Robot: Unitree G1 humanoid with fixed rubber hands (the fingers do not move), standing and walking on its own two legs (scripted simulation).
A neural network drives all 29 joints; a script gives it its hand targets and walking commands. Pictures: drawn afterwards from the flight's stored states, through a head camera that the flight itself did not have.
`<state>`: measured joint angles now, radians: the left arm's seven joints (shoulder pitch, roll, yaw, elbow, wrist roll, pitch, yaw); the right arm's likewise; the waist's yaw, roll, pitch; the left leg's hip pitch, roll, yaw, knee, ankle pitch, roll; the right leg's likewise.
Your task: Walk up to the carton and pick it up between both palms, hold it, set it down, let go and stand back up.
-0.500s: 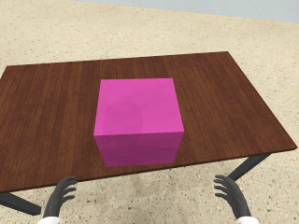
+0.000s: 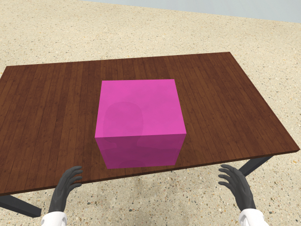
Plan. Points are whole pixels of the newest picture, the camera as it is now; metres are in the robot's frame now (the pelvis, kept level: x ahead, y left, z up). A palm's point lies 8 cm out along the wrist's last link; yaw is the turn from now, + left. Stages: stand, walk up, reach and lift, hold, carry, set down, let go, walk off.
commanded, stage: reach and lift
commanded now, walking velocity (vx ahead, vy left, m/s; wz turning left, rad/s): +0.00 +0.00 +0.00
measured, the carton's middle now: (140, 124) +0.46 +0.04 -0.08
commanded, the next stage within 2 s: none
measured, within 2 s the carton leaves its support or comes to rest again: neither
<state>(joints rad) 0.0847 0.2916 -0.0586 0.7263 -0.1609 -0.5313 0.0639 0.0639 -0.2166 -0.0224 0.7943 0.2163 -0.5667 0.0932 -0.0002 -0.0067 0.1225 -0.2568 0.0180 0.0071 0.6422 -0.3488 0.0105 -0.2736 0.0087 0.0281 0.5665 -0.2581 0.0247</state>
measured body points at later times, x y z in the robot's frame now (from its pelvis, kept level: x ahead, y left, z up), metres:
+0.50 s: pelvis +0.02 +0.00 +0.00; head +0.08 +0.02 +0.45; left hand +0.29 +0.24 -0.04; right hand +0.30 -0.23 -0.01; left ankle +0.00 +0.11 -0.73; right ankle +0.03 -0.14 -0.73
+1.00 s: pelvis +0.02 +0.00 +0.00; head +0.04 +0.02 +0.45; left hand +0.37 +0.23 +0.01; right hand +0.38 -0.23 +0.04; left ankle +0.00 +0.11 -0.73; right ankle +0.03 -0.14 -0.73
